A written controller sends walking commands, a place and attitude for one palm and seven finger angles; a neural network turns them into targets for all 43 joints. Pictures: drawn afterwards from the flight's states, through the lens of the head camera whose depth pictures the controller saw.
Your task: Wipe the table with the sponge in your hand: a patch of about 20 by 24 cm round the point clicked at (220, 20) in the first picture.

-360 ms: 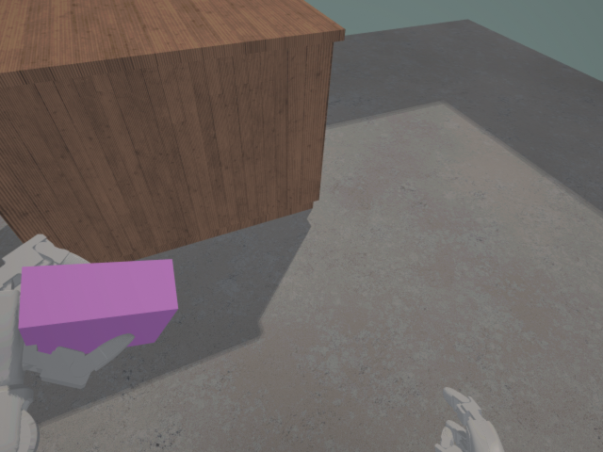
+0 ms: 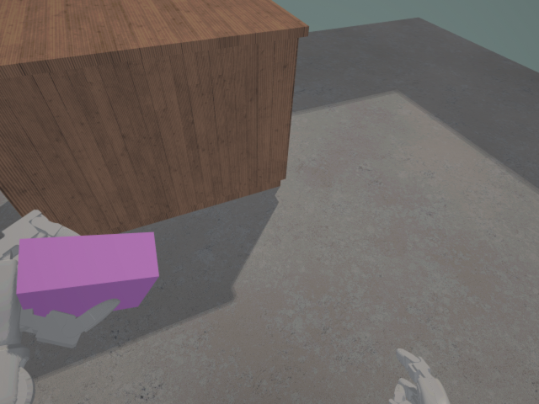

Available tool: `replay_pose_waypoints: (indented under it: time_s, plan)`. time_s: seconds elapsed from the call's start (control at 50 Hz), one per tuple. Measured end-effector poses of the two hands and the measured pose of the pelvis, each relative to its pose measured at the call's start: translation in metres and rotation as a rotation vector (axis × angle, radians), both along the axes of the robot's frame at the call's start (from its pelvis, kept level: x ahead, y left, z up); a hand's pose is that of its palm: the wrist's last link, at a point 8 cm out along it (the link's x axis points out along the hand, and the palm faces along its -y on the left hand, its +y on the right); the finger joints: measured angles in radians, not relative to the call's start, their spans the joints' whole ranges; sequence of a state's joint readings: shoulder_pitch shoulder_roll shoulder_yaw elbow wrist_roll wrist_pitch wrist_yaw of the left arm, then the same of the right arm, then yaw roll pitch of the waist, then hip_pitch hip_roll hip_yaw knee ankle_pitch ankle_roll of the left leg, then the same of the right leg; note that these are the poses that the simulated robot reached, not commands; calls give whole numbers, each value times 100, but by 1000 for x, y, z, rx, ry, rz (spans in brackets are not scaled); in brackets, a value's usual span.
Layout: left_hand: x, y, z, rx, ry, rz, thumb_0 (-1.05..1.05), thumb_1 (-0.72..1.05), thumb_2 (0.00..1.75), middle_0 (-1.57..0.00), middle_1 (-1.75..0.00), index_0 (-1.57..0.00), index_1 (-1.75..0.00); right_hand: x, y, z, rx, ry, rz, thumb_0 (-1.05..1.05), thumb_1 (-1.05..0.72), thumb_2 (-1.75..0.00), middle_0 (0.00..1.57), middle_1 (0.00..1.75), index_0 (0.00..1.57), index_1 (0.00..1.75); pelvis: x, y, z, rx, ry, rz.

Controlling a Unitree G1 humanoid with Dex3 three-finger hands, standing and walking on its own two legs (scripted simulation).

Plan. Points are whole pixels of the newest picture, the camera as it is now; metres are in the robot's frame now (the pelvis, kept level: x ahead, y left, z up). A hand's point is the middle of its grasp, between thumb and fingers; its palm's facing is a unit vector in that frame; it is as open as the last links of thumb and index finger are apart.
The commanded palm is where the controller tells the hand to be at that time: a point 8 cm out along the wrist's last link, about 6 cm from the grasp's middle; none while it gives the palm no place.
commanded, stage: look at it before walking up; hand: left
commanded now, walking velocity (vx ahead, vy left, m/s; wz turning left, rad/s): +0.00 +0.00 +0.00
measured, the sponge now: (109, 277) +0.22 +0.21 +0.14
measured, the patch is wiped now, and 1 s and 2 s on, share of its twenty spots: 0.00 0.00 0.00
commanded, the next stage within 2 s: walk to a spot facing it in 0.04 s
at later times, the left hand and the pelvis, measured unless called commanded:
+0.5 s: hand (80, 263) +0.23 +0.24 +0.16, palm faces +0.46 -0.80 -0.37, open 9.6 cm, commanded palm +0.18 +0.27 +0.18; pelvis +0.03 -0.01 -0.01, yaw +2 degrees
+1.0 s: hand (163, 174) +0.37 +0.18 +0.16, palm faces +0.41 -0.77 -0.49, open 9.6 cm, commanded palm +0.31 +0.23 +0.18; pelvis +0.16 -0.06 -0.02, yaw +2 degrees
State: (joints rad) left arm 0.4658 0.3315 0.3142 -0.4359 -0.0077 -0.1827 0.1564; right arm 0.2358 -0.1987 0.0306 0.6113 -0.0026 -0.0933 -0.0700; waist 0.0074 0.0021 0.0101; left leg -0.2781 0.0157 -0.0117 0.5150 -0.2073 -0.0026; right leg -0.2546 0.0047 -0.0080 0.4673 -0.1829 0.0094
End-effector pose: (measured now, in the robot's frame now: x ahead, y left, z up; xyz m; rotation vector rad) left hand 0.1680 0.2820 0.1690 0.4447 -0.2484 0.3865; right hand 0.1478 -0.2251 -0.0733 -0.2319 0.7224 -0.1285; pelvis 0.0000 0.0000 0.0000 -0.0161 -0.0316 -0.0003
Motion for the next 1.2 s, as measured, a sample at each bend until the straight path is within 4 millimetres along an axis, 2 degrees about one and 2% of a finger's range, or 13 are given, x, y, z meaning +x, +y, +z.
replay_pose_waypoints:
  time_s: [0.3,0.44,0.56,0.66,0.74,0.8,0.88,0.96,1.02,1.06,1.14,1.2]
  plan:
    - [-3,-2,1,2,-11,9,0,-43,97,-82,-132,-81,-133,0,-4,-2,-9,-1,-9,1,-90,-90,21,30,21,30,3,-2,-2,-1,2,6]
    - [8,-4,4,29,-44,33,0,-43,97,-82,-132,-81,-133,6,-11,-14,-7,21,-24,1,-90,-90,21,30,21,30,18,-8,-9,-8,-2,21]
    - [27,-10,-1,16,-64,37,0,-43,97,-82,-132,-81,-133,21,-16,-26,-14,87,10,1,-90,-90,21,30,21,30,39,-13,-13,10,2,65]
    - [44,0,0,23,-97,38,0,-43,97,-82,-132,-81,-133,49,-13,-25,-49,100,19,1,-90,-90,21,30,21,30,62,-5,-17,31,-6,60]
    - [70,6,4,58,-67,48,0,-43,97,-82,-132,-81,-133,76,-3,-19,-2,51,-4,1,-90,-90,20,30,21,30,80,-5,-12,27,0,40]
    - [92,-2,11,62,-45,37,0,-43,97,-82,-132,-81,-133,94,4,-13,43,36,5,1,-90,-90,20,30,21,30,96,-11,-4,13,11,30]
    - [120,-24,19,75,-23,2,0,-43,97,-82,-132,-81,-133,117,2,-12,84,26,13,1,-90,-90,21,30,21,30,120,-24,1,6,21,13]
    - [151,-49,18,124,-1,-15,0,-43,97,-82,-132,-81,-133,144,-16,-25,107,33,12,1,-90,-90,21,30,21,30,149,-45,-6,9,16,18]
    - [172,-67,12,162,-16,-13,0,-43,97,-82,-132,-81,-133,168,-38,-46,99,62,22,1,-90,-90,21,30,21,30,166,-62,-22,17,5,47]
    - [183,-74,10,140,-14,-12,0,-43,97,-82,-132,-81,-133,182,-54,-51,77,99,28,1,-90,-90,21,30,21,30,175,-68,-22,24,-2,53]
    - [198,-82,14,136,25,-7,0,-43,97,-82,-132,-81,-133,208,-82,-41,33,132,10,1,-90,-90,21,30,21,30,198,-76,-12,32,8,69]
    - [208,-83,21,150,44,8,0,-43,97,-82,-132,-81,-133,228,-95,-28,-1,140,8,1,-91,-90,20,30,20,30,217,-80,-3,42,20,88]
